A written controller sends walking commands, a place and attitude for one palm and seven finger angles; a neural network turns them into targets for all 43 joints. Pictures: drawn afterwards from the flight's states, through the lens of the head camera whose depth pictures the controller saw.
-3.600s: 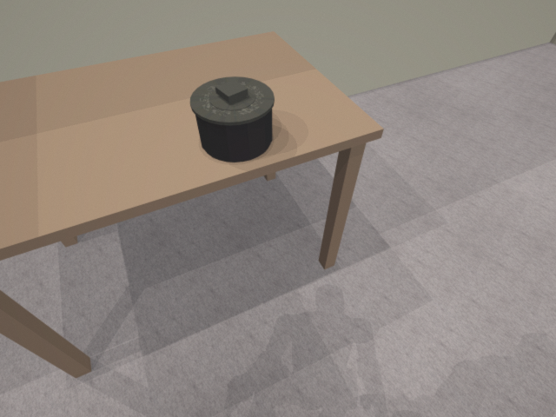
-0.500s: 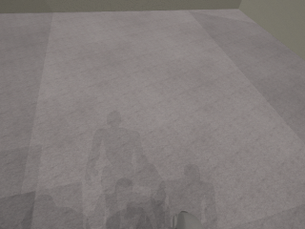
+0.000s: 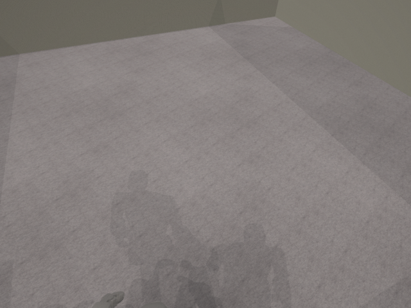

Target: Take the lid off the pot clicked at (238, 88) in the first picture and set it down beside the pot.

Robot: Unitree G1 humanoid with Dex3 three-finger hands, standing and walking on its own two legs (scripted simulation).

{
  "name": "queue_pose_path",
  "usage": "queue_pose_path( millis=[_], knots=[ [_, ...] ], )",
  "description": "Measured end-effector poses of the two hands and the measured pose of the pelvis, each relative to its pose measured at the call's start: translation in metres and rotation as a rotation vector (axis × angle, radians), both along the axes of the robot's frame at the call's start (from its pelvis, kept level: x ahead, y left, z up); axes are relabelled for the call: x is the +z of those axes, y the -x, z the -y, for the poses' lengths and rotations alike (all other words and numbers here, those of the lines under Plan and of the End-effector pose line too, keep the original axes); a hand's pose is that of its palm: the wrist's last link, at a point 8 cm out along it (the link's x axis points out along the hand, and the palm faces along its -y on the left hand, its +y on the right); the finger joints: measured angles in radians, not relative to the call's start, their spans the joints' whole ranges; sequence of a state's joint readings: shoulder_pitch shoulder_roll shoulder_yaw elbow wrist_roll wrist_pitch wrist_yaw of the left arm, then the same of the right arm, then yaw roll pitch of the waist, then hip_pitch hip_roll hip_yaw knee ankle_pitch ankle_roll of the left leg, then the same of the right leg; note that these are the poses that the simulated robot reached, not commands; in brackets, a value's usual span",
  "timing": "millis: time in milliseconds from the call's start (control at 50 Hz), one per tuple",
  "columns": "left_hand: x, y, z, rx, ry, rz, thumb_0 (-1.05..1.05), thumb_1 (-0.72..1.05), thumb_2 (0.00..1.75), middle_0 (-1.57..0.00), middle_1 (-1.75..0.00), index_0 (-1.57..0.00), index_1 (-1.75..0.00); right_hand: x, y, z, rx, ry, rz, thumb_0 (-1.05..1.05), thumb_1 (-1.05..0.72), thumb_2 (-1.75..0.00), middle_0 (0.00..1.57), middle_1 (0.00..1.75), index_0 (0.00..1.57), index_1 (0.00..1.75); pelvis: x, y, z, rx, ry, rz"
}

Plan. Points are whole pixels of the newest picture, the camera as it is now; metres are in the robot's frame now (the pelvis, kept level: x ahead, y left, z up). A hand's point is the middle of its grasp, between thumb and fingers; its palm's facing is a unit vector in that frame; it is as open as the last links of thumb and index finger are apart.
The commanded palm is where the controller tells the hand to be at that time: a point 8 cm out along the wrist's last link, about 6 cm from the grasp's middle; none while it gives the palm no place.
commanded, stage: turn to face it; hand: left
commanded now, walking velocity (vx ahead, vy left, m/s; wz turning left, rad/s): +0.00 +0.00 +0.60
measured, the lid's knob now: out of the picture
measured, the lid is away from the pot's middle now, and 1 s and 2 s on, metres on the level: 0.00 0.00 0.00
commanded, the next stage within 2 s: none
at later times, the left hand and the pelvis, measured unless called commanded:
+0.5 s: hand out of the picture +0.03 +0.23 -0.15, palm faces +0.32 -0.90 -0.29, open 7.4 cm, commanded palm none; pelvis +0.03 +0.00 +0.01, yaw +16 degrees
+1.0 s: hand out of the picture -0.08 +0.16 -0.18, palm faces +0.61 -0.76 -0.23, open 7.4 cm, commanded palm none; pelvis +0.01 -0.03 -0.01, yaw +36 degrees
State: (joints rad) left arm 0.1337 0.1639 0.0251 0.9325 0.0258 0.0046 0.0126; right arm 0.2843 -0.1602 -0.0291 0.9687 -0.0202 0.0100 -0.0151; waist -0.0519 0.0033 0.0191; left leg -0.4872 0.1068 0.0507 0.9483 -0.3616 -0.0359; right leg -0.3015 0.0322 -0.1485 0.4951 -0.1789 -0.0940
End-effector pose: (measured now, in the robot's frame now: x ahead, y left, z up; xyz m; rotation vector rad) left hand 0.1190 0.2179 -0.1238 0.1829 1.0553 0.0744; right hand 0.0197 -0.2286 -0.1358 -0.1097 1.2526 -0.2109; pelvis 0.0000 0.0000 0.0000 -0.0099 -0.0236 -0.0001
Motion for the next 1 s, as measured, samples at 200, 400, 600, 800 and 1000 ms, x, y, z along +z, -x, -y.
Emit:
queue_pose_path(
  millis=[200, 400, 600, 800, 1000],
  knots=[
    [-0.03, 0.057, -0.037, 0.236, 0.051, -0.108, 0.0, 0.91, 0.9, -0.2, -0.3, -0.2, -0.3, 0.006, -0.049, -0.024, 0.16, 0.041, -0.042, 0.01, -0.92, -0.9, 0.2, 0.29, 0.2, 0.3, -0.006, -0.023, -0.022, 0.133, 0.018, -0.009],
    [-0.006, 0.118, -0.064, 0.366, -0.044, -0.253, 0.01, 0.91, 0.9, -0.2, -0.3, -0.19, -0.3, 0.015, -0.089, -0.02, 0.255, 0.038, -0.032, 0.01, -0.91, -0.9, 0.2, 0.3, 0.2, 0.3, 0.008, -0.028, -0.015, 0.212, 0.015, -0.037],
    [0.01, 0.11, -0.029, 0.455, -0.119, -0.108, 0.01, 0.91, 0.9, -0.2, -0.3, -0.2, -0.3, -0.006, -0.147, 0.032, 0.372, 0.036, 0.01, 0.01, -0.9, -0.9, 0.2, 0.3, 0.2, 0.3, -0.004, -0.028, 0.032, 0.349, -0.003, -0.035],
    [0.018, 0.151, 0.023, 0.573, -0.066, -0.13, 0.01, 0.91, 0.9, -0.2, -0.3, -0.2, -0.3, 0.015, -0.21, 0.029, 0.545, 0.035, 0.07, 0.01, -0.91, -0.9, 0.19, 0.29, 0.2, 0.3, 0.01, -0.028, 0.05, 0.492, -0.055, -0.019],
    [-0.02, 0.234, 0.026, 0.747, 0.023, -0.227, 0.01, 0.91, 0.9, -0.2, -0.3, -0.2, -0.3, 0.021, -0.245, -0.055, 0.767, 0.048, 0.148, 0.01, -0.91, -0.9, 0.2, 0.29, 0.2, 0.3, -0.007, -0.013, 0.028, 0.626, -0.012, -0.028]
  ],
)
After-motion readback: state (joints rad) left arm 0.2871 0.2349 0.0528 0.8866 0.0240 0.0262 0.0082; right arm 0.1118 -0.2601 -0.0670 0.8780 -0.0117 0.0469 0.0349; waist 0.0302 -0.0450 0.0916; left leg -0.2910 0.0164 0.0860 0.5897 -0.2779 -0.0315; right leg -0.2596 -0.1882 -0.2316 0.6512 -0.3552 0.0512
